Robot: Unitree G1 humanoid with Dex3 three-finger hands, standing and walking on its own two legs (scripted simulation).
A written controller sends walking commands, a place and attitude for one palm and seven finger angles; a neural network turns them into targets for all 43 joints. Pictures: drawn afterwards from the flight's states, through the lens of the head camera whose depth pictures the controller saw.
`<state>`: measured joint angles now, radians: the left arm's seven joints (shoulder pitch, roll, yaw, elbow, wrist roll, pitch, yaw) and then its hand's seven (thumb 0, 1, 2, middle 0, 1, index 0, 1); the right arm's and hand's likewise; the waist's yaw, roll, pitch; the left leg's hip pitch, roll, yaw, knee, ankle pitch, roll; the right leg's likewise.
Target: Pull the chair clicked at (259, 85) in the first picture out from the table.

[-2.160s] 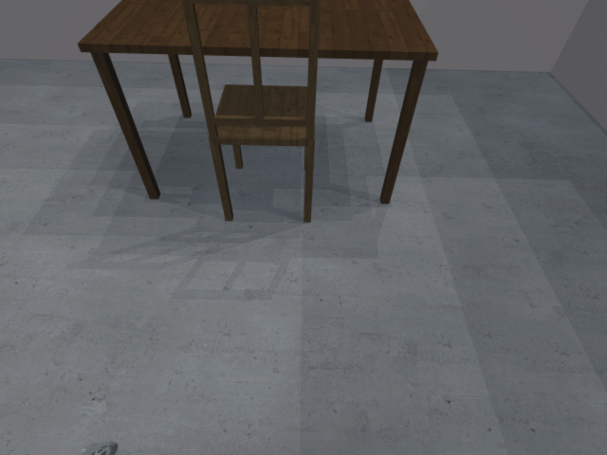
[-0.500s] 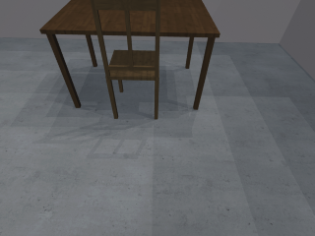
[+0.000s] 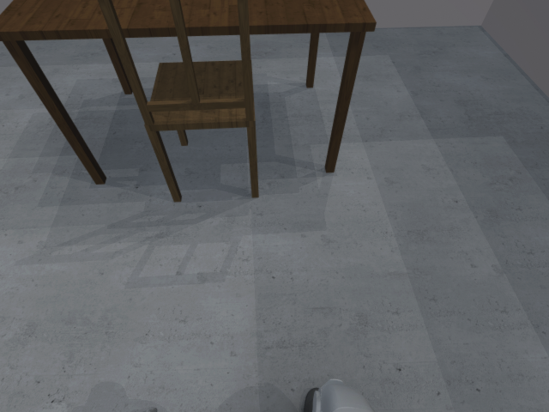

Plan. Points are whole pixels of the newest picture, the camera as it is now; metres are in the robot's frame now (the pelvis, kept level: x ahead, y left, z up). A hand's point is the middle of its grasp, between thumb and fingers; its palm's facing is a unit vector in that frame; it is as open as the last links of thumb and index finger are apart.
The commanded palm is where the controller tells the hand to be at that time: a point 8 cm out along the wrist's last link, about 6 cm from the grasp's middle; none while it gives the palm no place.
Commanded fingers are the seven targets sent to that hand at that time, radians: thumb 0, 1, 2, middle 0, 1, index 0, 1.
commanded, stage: walk to a spot facing it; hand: left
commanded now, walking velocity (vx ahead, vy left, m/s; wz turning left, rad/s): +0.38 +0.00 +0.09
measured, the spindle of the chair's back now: (185, 49) +1.04 +0.28 -0.04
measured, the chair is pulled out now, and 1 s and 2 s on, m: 0.00 0.00 0.00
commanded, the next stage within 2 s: take the last steps up to it in 0.36 s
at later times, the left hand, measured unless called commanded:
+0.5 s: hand (161, 408) +0.15 +0.20 -0.19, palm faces +0.20 -0.97 -0.14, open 7.3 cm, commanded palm none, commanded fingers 0.00 0.90 0.90 -0.20 -0.30 -0.20 -0.30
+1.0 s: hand (184, 243) +0.46 +0.20 -0.16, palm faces +0.08 -0.97 -0.22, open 7.3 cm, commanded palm none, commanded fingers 0.00 0.90 0.90 -0.20 -0.30 -0.20 -0.30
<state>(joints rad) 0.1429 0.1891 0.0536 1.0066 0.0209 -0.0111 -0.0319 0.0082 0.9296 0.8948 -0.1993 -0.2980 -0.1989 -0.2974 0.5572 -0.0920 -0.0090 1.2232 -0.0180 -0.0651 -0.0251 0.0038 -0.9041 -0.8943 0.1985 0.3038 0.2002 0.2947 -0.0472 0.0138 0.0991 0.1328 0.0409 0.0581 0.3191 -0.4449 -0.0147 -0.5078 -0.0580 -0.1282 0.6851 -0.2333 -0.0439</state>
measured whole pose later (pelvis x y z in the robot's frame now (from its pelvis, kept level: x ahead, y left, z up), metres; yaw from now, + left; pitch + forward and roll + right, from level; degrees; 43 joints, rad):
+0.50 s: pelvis +0.22 +0.03 -0.01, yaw +7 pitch -2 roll -2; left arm 0.38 0.19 0.05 1.11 0.03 -0.02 0.00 0.00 0.92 0.89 -0.20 -0.30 -0.20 -0.30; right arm 0.14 -0.17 -0.05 0.96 -0.03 -0.07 0.02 0.00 -0.91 -0.90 0.19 0.30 0.19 0.29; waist 0.03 -0.03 0.04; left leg -0.41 0.07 0.15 0.69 -0.24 0.07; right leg -0.19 -0.08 -0.15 0.87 -0.50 0.01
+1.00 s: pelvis +0.40 +0.01 +0.00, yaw +4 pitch -1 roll +1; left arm 0.20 0.18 0.06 1.04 0.03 -0.04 -0.02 0.00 0.92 0.89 -0.20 -0.30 -0.20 -0.30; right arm 0.43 -0.13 -0.04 1.16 -0.01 -0.03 -0.01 0.00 -0.91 -0.89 0.20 0.30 0.20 0.29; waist -0.03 0.02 0.06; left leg -0.12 0.09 0.16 0.70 -0.48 0.00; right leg -0.35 -0.06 -0.14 0.60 -0.20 -0.04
